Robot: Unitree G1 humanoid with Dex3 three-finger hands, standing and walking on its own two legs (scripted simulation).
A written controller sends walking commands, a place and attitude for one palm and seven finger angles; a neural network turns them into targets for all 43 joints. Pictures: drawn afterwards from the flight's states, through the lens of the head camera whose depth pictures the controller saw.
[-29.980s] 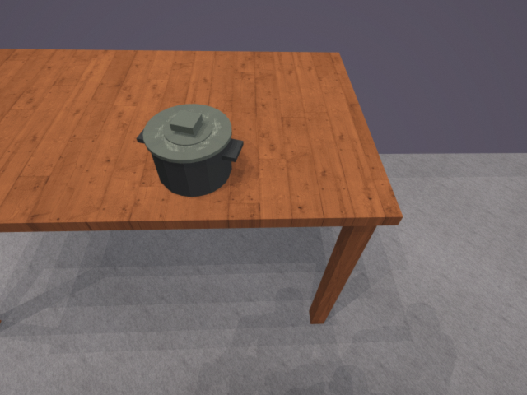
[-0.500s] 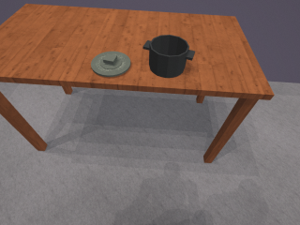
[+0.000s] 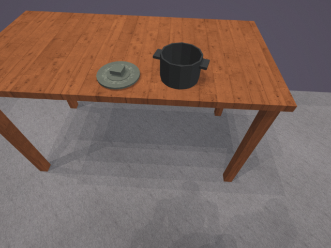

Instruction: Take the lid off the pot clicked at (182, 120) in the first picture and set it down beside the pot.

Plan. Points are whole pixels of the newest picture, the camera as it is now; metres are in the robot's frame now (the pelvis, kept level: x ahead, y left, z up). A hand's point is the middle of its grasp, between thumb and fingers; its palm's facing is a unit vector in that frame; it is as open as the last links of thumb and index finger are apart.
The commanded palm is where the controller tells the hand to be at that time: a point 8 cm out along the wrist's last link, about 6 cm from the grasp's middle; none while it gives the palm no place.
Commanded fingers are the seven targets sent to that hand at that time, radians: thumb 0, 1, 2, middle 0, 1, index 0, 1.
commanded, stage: let the arm hang, fingers relaxed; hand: left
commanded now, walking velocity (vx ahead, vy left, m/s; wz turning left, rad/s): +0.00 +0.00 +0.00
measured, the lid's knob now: (117, 69) +0.71 +0.21 +0.00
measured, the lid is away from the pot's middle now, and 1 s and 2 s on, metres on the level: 0.24 0.24 0.24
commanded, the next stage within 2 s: look to check the result in 0.06 s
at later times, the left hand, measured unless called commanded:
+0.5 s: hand out of the picture +0.00 +0.17 -0.18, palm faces +0.04 -0.98 -0.19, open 7.3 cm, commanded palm none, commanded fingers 0.00 0.90 0.90 -0.20 -0.30 -0.20 -0.30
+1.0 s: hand out of the picture +0.00 +0.16 -0.18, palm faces +0.04 -0.98 -0.19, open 7.3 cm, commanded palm none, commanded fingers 0.00 0.90 0.90 -0.20 -0.30 -0.20 -0.30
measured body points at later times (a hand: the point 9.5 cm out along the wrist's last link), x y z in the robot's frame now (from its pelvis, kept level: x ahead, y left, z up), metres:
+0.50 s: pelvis +0.00 +0.00 +0.00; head +0.03 +0.00 +0.45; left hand +0.00 +0.22 -0.16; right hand -0.02 -0.22 -0.16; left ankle -0.02 +0.13 -0.73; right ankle -0.09 -0.11 -0.73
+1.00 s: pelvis +0.00 +0.00 +0.00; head +0.02 +0.00 +0.45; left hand +0.00 +0.21 -0.16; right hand -0.03 -0.21 -0.16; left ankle -0.02 +0.13 -0.73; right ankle -0.09 -0.11 -0.73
